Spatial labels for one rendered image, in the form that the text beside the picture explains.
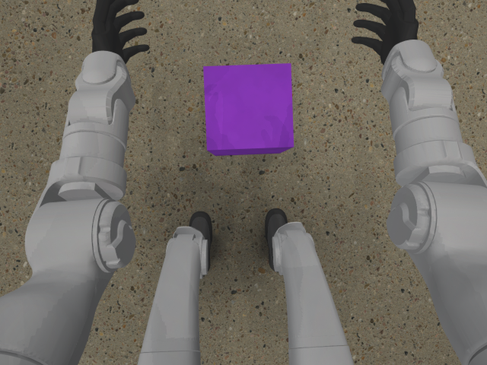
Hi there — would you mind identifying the right robot shin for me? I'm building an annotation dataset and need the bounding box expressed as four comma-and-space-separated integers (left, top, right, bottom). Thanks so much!
274, 222, 315, 247

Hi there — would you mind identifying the robot left forearm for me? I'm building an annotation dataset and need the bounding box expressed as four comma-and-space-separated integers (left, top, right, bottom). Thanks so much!
25, 51, 135, 265

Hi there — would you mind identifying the robot left upper arm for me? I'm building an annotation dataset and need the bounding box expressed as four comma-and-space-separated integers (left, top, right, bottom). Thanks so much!
0, 198, 136, 365

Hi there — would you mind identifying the robot right upper arm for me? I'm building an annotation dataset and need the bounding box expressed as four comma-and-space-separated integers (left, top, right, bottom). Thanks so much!
387, 181, 487, 365

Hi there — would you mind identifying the robot right hand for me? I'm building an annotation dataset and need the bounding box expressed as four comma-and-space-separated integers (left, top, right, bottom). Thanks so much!
352, 0, 419, 65

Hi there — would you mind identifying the robot left hand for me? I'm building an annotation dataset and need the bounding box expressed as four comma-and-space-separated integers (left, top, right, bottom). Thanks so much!
91, 0, 150, 64

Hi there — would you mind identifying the robot right forearm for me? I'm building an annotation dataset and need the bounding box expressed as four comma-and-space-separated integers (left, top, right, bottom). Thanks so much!
380, 40, 487, 188

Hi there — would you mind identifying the carton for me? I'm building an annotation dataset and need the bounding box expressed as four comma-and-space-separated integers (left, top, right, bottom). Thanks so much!
203, 63, 294, 156

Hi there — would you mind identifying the robot right thigh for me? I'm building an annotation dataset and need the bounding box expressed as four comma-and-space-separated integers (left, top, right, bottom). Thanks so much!
272, 230, 354, 365

